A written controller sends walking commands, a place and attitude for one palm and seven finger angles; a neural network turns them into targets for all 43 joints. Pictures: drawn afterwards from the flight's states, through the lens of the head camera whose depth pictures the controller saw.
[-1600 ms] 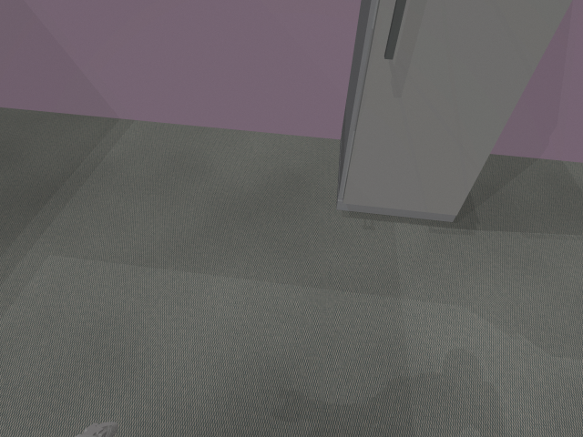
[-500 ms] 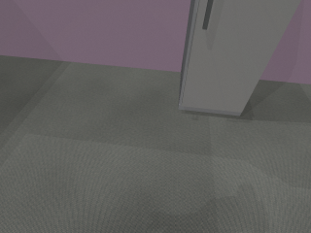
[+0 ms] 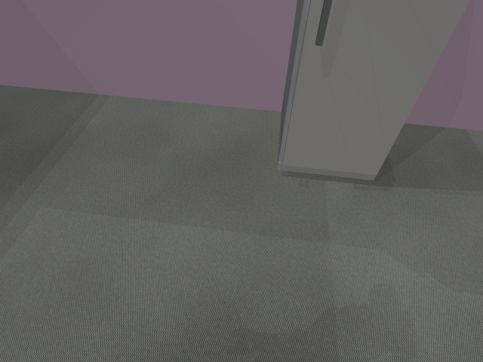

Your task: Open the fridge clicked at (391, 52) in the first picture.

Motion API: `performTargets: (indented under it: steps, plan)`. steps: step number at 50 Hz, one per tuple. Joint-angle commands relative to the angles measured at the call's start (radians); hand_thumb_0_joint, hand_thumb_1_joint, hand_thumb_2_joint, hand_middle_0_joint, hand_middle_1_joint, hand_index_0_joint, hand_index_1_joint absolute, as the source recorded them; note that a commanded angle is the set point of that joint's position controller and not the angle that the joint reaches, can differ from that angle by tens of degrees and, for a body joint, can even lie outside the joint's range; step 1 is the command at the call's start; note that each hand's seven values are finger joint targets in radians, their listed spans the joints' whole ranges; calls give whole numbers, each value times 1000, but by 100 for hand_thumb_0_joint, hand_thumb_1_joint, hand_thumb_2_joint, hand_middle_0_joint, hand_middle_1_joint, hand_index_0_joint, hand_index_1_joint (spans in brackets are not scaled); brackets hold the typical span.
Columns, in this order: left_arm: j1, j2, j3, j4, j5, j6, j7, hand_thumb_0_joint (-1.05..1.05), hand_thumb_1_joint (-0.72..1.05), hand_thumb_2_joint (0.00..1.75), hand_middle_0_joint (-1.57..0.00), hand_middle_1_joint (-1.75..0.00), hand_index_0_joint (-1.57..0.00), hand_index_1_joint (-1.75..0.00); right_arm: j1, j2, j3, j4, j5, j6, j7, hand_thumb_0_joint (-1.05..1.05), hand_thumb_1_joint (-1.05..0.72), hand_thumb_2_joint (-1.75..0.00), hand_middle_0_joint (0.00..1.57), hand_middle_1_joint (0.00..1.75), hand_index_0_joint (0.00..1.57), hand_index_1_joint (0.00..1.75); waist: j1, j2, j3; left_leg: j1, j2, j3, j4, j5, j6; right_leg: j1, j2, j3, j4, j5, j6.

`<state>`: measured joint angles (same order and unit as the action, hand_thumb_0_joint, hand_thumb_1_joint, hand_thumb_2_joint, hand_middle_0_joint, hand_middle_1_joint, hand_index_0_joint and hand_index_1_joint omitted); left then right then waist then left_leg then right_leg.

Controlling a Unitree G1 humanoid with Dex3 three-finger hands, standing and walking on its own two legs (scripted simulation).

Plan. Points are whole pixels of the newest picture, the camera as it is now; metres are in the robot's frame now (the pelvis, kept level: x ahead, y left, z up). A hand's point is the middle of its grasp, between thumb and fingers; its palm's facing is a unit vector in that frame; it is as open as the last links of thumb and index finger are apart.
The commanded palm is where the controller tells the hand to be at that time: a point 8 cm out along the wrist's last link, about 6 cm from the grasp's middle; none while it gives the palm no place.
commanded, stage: walk to a spot facing it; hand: left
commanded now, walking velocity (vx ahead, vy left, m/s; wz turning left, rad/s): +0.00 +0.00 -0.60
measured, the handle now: out of the picture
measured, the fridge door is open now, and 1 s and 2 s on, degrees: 0 0 0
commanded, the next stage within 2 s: none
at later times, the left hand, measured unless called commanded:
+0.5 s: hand out of the picture +0.04 +0.15 -0.17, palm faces -0.16 -0.96 -0.25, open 7.4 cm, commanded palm none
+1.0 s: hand (160, 329) +0.22 +0.19 -0.19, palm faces -0.40 -0.90 -0.18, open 7.4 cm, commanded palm none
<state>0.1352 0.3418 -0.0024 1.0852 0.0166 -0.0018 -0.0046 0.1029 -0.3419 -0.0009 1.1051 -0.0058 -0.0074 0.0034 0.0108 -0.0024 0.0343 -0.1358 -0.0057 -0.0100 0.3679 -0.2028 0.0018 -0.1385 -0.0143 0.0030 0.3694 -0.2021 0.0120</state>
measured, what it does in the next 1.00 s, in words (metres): walks ahead, turning right: left foot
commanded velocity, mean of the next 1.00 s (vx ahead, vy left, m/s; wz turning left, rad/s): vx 0.23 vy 0.00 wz -0.59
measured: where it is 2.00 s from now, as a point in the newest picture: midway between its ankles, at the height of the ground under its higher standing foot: (302, 314)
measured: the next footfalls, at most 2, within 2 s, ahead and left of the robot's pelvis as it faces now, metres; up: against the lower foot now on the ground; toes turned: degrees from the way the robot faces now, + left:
left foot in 0.90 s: +0.24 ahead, +0.05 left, +0.00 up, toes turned -23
right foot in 1.50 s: +0.34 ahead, -0.23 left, +0.00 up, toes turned -58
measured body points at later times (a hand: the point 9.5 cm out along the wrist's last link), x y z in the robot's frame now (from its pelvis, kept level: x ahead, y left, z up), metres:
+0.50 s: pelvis -0.01 -0.04 -0.01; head +0.00 -0.06 +0.44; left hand +0.05 +0.20 -0.15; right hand +0.00 -0.30 -0.17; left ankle +0.01 +0.11 -0.67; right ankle -0.03 -0.11 -0.75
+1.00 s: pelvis +0.14 +0.00 -0.01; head +0.16 +0.03 +0.44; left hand +0.24 +0.23 -0.18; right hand +0.14 -0.26 -0.12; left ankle +0.20 +0.07 -0.75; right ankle +0.01 -0.09 -0.68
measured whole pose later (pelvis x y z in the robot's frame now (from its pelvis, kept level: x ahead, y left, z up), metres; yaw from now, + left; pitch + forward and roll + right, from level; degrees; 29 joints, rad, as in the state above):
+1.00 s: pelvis +0.14 +0.00 -0.01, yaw -31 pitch -1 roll -1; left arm 0.38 0.23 0.09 1.02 0.03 0.01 -0.02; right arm 0.17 -0.16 -0.02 0.89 -0.02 -0.06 0.00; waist 0.05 -0.05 0.00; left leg -0.29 0.05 0.13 0.58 -0.29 0.04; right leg -0.35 0.04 0.08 1.03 -0.43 -0.01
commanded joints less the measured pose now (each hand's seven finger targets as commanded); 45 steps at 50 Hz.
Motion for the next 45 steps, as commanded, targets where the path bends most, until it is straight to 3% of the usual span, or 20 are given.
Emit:
performTargets:
  steps: [1,6,9,11,13,14,16,17,18,19,20,21,23,26,34,39,41,43,44,45]
  plan:
    - [6,111,28,-66,-5,6,19,0,90,90,-20,-30,-20,-30,15,-104,-26,-60,-4,-10,-22,0,-90,-90,20,30,20,30,-15,-8,-75,35,134,-39,10,198,7,-36,-104,103,12,239,-28]
    - [42,104,46,-122,0,36,14,0,90,90,-20,-30,-20,-30,49,-109,-51,-115,-6,15,-34,0,-90,-90,20,30,20,30,-18,0,-50,9,168,-11,66,137,15,-142,-69,125,121,246,-29]
    - [52,82,55,-157,1,45,4,0,90,90,-20,-30,-20,-30,39,-124,-69,-150,-8,18,-37,0,-90,-90,20,30,20,30,-15,72,-42,-10,229,-51,37,84,51,-212,-17,95,238,152,-16]
    - [64,56,61,-176,1,51,-1,0,90,90,-20,-30,-20,-30,34,-130,-80,-168,-7,13,-35,0,-90,-90,20,30,20,30,-9,170,-42,-45,330,-103,-16,152,121,-235,19,26,436,-143,3]
    - [77,34,70,-194,0,57,-3,0,90,90,-20,-30,-20,-30,11,-120,-85,-191,-10,9,-35,0,-90,-90,20,30,20,30,-1,209,-35,-70,383,-98,-16,256,173,-246,-8,20,553,-311,10]
    - [95,28,74,-198,-1,55,-6,0,90,90,-20,-30,-20,-30,-6,-114,-87,-200,-13,8,-36,0,-90,-90,20,30,20,30,13,199,-34,-83,375,-62,22,289,163,-221,-25,19,515,-315,5]
    - [205,15,81,-173,4,43,-18,0,90,90,-20,-30,-20,-30,-30,-110,-89,-206,-16,14,-30,0,-90,-90,20,30,20,30,67,128,-82,-163,321,22,167,34,87,-39,-17,-19,300,-193,-1]
    - [283,58,93,-154,12,30,-16,0,90,90,-20,-30,-20,-30,-36,-72,-84,-215,-10,24,-23,0,-90,-90,20,30,20,30,106,-67,-91,-275,210,119,409,-198,9,61,-75,95,72,-156,-23]
    - [302,175,110,-156,22,12,0,0,90,90,-20,-30,-20,-30,-22,29,-63,-259,-9,27,-15,0,-90,-90,20,30,20,30,96,-444,-14,-584,29,151,732,-464,-66,74,-317,597,-152,-214,-109]
    - [314,164,110,-170,4,15,16,0,90,90,-20,-30,-20,-30,-79,-24,-67,-284,-15,25,-13,0,-90,-90,20,30,20,30,112,-315,24,-575,58,-3,786,-391,-46,-22,-351,669,-241,-304,-162]
    - [244,135,109,-186,3,9,17,0,90,90,-20,-30,-20,-30,-52,-40,-76,-271,-14,23,-5,0,-90,-90,20,30,20,30,62,-228,65,-564,101,-8,790,-273,-39,-62,-314,583,-261,-462,-175]
    - [209,113,107,-197,3,3,14,0,90,90,-20,-30,-20,-30,-63,-30,-78,-258,-14,16,0,0,-90,-90,20,30,20,30,54,-174,71,-548,106,-9,806,-228,-41,-102,-278,591,-251,-517,-172]
    - [177,57,92,-201,-1,-19,9,0,90,90,-20,-30,-20,-30,-20,-29,-83,-233,-23,8,7,0,-90,-90,20,30,20,30,20,-110,57,-512,117,-13,783,-99,-52,-100,-220,470,-215,-372,-164]
    - [240,44,91,-175,-2,-41,5,0,90,90,-20,-30,-20,-30,25,10,-81,-212,-23,1,11,0,-90,-90,20,30,20,30,11,-64,-8,-507,106,9,741,-26,-66,-8,-165,368,-171,-176,-160]
    - [343,15,92,-135,8,-55,7,0,90,90,-20,-30,-20,-30,-66,35,-75,-272,-20,-19,8,0,-90,-90,20,30,20,30,54,-122,1,-575,104,16,584,-42,-83,98,-167,417,-157,-67,-203]
    - [334,34,98,-134,14,-50,14,0,90,90,-20,-30,-20,-30,-100,49,-69,-302,-10,-36,8,0,-90,-90,20,30,20,30,63,-139,7,-479,72,29,403,-100,-68,89,-172,441,-109,50,-214]
    - [290,46,105,-147,16,-45,17,0,90,90,-20,-30,-20,-30,-64,50,-69,-300,-3,-48,5,0,-90,-90,20,30,20,30,43,-158,-6,-335,58,24,276,-136,-55,29,-167,440,-50,110,-201]
    - [222,44,109,-164,9,-40,15,0,90,90,-20,-30,-20,-30,79,30,-76,-253,-1,-57,-7,0,-90,-90,20,30,20,30,-33,-122,-23,-33,33,42,104,-32,-47,-162,-90,381,56,69,-151]
    - [208,10,107,-173,1,-40,8,0,90,90,-20,-30,-20,-30,221,-31,-87,-209,-2,-64,-23,0,-90,-90,20,30,20,30,-89,-3,-97,222,103,-8,35,-41,-30,-288,-10,305,227,59,-114]
    - [236,-50,99,-183,-11,-38,-7,0,90,90,-20,-30,-20,-30,342,-148,-117,-178,-15,-66,-29,0,-90,-90,20,30,20,30,-122,313,-184,414,397,-352,-44,-222,42,-511,110,154,528,-278,-55]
